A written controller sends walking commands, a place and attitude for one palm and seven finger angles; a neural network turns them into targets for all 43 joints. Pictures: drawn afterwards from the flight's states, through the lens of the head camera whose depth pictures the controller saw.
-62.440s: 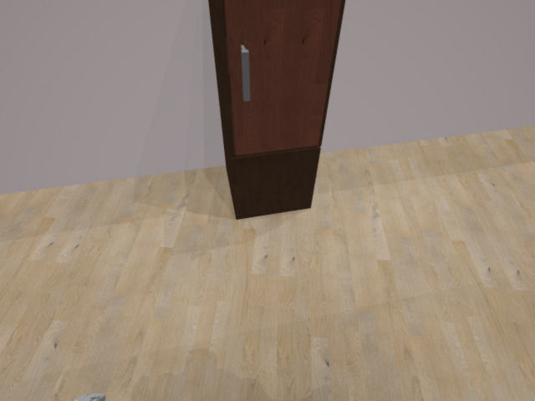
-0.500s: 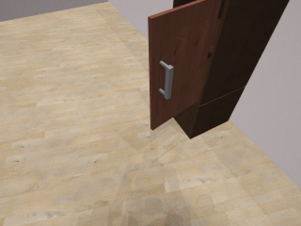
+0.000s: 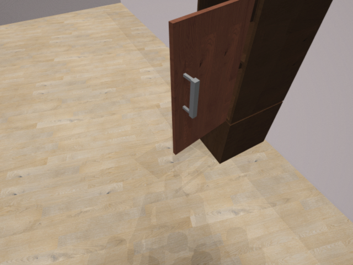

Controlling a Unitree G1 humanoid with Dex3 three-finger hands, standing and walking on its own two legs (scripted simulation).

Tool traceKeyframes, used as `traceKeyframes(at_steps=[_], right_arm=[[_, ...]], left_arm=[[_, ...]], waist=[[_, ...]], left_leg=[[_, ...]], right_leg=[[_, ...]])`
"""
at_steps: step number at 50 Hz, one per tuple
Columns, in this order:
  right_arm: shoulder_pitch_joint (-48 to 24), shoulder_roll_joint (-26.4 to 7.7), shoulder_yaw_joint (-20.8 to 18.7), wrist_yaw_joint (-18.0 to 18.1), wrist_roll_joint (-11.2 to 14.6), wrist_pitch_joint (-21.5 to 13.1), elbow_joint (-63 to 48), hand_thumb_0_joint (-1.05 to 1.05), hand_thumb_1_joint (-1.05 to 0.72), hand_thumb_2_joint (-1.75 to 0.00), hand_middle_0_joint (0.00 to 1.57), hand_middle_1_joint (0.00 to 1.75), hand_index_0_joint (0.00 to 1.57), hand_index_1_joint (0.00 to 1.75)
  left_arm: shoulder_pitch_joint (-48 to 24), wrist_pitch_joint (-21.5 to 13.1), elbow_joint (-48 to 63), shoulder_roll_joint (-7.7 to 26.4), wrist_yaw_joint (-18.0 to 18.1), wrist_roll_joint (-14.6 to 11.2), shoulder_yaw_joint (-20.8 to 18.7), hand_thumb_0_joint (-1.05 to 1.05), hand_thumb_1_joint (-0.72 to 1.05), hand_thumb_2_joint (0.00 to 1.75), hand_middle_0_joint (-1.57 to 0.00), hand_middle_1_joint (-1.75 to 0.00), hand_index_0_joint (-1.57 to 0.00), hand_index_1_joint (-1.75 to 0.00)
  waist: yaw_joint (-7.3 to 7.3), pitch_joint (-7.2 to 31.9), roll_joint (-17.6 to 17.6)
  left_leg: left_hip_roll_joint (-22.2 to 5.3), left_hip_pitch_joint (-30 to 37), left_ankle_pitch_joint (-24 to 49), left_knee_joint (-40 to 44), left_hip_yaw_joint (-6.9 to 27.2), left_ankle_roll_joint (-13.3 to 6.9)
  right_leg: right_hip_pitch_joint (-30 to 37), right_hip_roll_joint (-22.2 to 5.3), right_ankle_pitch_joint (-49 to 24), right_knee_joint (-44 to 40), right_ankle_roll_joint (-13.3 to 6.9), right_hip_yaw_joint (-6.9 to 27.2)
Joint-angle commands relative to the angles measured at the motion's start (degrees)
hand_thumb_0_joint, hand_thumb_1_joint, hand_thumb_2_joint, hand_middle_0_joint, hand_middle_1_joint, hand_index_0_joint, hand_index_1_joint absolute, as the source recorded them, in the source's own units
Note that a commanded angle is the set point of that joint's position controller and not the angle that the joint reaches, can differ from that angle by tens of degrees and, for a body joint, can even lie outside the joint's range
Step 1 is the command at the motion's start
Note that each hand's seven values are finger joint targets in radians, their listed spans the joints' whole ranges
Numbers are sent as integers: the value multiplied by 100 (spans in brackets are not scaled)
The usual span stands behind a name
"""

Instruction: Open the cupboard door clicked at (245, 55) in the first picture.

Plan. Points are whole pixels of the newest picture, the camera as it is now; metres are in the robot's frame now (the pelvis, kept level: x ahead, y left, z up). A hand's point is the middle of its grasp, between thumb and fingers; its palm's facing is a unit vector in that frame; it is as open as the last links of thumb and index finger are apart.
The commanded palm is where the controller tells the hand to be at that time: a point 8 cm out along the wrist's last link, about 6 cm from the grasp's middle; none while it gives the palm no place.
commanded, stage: look to check the result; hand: left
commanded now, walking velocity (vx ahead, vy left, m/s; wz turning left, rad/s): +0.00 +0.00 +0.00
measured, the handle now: (189, 96) +0.63 -0.01 +0.00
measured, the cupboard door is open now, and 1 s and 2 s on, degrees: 100 100 100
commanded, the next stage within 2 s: stand and wait in 0.48 s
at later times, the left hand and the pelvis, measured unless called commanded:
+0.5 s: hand out of the picture +0.02 +0.17 -0.17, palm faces +0.03 -0.98 -0.22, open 7.4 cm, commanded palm none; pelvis +0.01 -0.01 +0.00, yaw +0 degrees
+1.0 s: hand out of the picture +0.04 +0.16 -0.17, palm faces +0.02 -0.97 -0.23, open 7.4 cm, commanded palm none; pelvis +0.03 -0.02 +0.00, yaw +0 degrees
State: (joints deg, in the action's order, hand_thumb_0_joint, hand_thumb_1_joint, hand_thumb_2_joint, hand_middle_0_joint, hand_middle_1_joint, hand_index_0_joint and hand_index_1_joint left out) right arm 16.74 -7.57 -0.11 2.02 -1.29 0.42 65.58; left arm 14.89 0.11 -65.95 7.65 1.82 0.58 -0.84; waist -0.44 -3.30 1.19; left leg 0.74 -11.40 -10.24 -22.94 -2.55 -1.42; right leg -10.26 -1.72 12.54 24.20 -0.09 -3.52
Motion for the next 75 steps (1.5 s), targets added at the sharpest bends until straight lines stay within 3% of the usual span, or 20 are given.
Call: traceKeyframes(at_steps=[1, 14, 20, 23, 31, 38, 48, 59, 75], right_arm=[[358, -480, -91, 11, 6, -75, -92, 0, -90, -90, 20, 30, 20, 30], [181, -616, -93, 2, 5, -62, -84, 0, -90, -90, 20, 30, 20, 30], [104, -681, -91, 5, 0, -82, -107, 0, -90, -90, 20, 30, 20, 30], [64, -748, -102, 8, 10, -88, -117, 0, -90, -90, 20, 30, 20, 30], [-49, -786, -91, 8, 2, -98, -78, 0, -90, -90, 20, 30, 20, 30], [-112, -852, -94, 9, 12, -88, -89, 0, -90, -90, 20, 30, 20, 30], [-162, -907, -85, 19, 13, -89, -104, 0, -90, -90, 20, 30, 20, 30], [-135, -860, -78, 40, 17, -98, -86, 0, -90, -90, 20, 30, 20, 30], [17, -730, -60, 52, 14, -90, -37, 0, -90, -90, 20, 30, 20, 30]], left_arm=[[365, -98, 107, 616, 30, -10, -125, 0, 90, 90, -20, -30, -20, -30], [274, -115, 93, 729, 21, -10, -113, 0, 90, 90, -20, -30, -20, -30], [217, -122, 109, 760, 11, -14, -121, 0, 90, 90, -20, -30, -20, -30], [195, -142, 133, 832, 14, -11, -138, 0, 90, 90, -20, -30, -20, -30], [56, -144, 164, 893, 8, -19, -146, 0, 90, 90, -20, -30, -20, -30], [51, -161, 183, 969, 10, -22, -147, 0, 90, 90, -20, -30, -20, -30], [20, -174, 186, 1006, 7, -27, -139, 0, 90, 90, -20, -30, -20, -30], [100, -179, 163, 962, 16, -32, -123, 0, 90, 90, -20, -30, -20, -30], [213, -170, 132, 844, 28, -40, -94, 0, 90, 90, -20, -30, -20, -30]], waist=[[-3, -85, -36], [-14, -177, -41], [-4, -49, -4], [11, 52, -166], [13, 31, -13], [27, 64, -161], [12, 154, -89], [10, 127, -116], [13, 26, -108]], left_leg=[[-611, -19, 177, 516, 559, -38], [-618, 39, 134, 513, 523, -5], [-628, 129, 323, 502, 542, -14], [-645, 188, 499, 460, 545, -18], [-655, 204, 638, 494, 530, 7], [-662, 293, 697, 469, 507, 12], [-674, 380, 797, 456, 490, 27], [-685, 436, 941, 446, 437, 38], [-684, 406, 841, 468, 408, 50]], right_leg=[[-105, -445, -121, -516, -226, 449], [-129, -454, -61, -632, -237, 486], [-37, -463, -218, -611, -238, 485], [45, -465, -369, -617, -241, 484], [138, -477, -539, -638, -243, 492], [183, -499, -679, -713, -252, 483], [271, -496, -884, -744, -262, 512], [317, -518, -1254, -716, -252, 496], [287, -470, -1112, -743, -255, 529]])
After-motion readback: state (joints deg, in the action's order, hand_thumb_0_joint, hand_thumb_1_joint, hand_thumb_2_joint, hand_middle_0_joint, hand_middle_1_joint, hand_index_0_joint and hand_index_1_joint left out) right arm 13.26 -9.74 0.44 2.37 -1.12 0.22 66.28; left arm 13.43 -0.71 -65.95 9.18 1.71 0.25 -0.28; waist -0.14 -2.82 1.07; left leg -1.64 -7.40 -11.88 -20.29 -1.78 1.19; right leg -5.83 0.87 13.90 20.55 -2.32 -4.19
